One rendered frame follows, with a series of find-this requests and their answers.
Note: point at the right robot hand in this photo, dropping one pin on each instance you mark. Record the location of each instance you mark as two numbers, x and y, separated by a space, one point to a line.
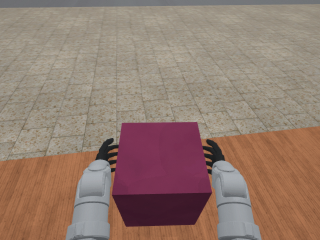
216 154

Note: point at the left robot forearm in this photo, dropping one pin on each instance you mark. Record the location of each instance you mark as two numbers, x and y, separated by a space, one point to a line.
91 206

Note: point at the left robot hand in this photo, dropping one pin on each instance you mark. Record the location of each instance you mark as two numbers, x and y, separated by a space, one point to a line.
104 155

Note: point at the carton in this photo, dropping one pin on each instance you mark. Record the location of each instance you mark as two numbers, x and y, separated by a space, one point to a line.
161 177

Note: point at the right robot forearm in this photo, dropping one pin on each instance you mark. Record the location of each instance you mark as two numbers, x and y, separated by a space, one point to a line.
236 221

